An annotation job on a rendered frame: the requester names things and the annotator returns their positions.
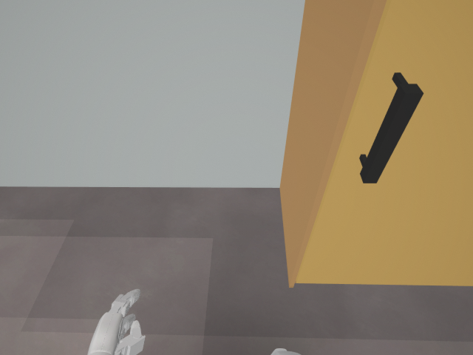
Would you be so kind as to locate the handle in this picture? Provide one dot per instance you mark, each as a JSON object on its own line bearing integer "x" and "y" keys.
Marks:
{"x": 401, "y": 109}

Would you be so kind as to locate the wardrobe door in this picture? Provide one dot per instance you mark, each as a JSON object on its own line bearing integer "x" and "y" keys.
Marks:
{"x": 415, "y": 225}

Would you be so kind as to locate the robot left hand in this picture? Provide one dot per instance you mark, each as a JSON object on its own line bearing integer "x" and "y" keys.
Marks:
{"x": 109, "y": 334}

